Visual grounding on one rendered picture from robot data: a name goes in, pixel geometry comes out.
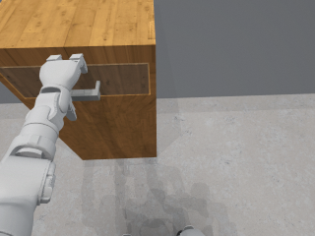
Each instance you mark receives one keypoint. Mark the left robot upper arm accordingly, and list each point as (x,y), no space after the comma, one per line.
(25,183)

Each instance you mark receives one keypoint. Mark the drawer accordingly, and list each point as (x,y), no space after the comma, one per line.
(115,78)

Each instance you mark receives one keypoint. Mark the left robot forearm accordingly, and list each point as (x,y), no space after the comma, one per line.
(40,132)

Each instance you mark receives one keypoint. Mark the robot left hand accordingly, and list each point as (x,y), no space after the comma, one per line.
(64,73)

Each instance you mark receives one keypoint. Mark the cabinet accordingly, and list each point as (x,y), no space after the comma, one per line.
(116,126)

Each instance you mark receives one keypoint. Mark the handle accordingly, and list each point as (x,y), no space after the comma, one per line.
(91,94)

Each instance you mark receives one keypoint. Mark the robot right shin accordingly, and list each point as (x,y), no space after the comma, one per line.
(188,227)

